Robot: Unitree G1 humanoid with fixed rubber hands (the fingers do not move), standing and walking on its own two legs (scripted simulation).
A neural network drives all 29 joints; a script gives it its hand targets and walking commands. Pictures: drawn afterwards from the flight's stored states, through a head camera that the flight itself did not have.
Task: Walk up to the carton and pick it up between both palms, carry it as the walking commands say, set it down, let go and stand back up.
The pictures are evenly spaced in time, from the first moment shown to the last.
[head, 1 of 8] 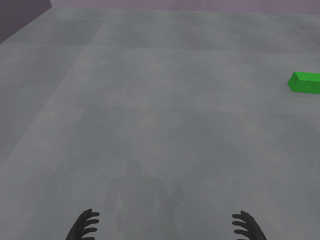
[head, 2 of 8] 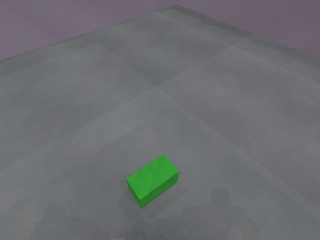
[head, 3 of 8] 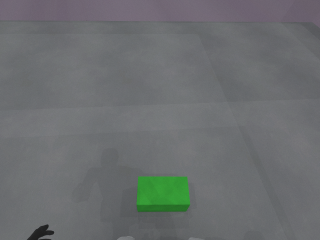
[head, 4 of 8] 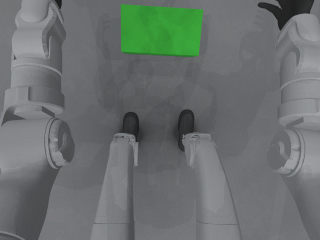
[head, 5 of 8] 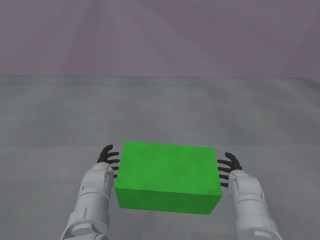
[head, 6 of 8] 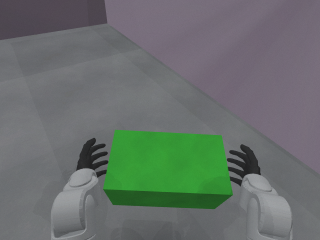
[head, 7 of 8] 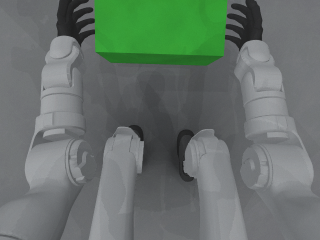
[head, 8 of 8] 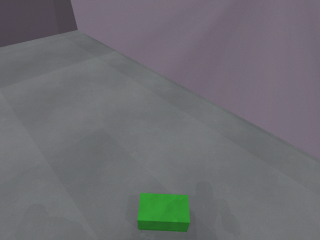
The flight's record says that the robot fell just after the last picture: no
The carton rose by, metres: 0.73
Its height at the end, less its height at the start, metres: +0.00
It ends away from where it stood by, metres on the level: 1.19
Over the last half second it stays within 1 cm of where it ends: yes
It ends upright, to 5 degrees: yes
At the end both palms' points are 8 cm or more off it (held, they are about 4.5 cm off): yes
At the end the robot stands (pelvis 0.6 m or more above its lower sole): yes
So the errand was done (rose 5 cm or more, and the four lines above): yes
